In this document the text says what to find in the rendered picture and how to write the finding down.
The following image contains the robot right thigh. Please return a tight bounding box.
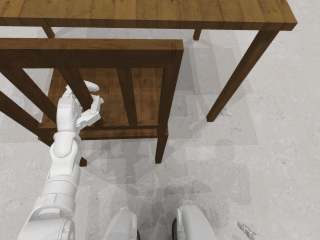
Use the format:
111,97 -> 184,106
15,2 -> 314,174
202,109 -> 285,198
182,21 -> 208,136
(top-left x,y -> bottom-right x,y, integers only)
176,205 -> 218,240

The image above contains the robot right hand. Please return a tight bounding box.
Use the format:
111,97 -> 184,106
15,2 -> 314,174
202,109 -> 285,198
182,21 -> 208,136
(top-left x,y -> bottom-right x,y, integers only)
237,220 -> 268,240

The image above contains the robot left forearm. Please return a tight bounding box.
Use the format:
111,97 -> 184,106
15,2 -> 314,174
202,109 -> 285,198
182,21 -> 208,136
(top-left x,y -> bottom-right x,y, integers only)
16,130 -> 83,240

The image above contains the robot left thigh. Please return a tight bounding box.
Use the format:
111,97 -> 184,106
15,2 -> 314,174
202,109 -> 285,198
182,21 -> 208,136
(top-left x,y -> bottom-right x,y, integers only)
102,211 -> 137,240

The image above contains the robot left hand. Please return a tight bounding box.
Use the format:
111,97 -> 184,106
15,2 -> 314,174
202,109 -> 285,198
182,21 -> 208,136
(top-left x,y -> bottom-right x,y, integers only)
56,80 -> 104,135

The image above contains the robot thigh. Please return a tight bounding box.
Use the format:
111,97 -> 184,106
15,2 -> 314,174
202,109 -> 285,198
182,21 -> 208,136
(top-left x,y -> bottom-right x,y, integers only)
102,211 -> 137,240
176,205 -> 218,240

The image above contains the chair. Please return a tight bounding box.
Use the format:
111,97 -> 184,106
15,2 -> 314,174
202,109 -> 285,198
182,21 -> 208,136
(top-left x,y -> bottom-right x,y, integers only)
0,37 -> 184,167

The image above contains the left robot upper arm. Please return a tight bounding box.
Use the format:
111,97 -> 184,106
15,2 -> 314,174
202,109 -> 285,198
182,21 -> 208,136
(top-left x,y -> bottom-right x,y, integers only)
19,217 -> 75,240

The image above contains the table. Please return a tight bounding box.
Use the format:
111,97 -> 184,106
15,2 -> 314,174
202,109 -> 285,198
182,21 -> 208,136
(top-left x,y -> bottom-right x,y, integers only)
0,0 -> 298,122

